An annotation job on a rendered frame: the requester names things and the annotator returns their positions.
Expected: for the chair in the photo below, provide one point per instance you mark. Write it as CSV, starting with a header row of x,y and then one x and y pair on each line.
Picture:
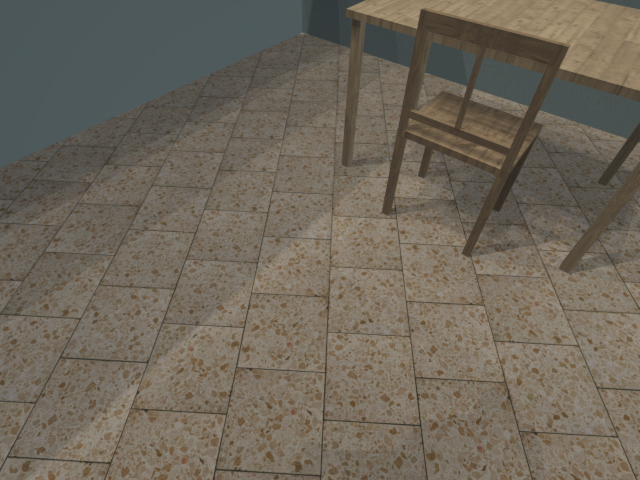
x,y
487,138

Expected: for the table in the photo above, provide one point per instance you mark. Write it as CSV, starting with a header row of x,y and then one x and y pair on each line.
x,y
604,54

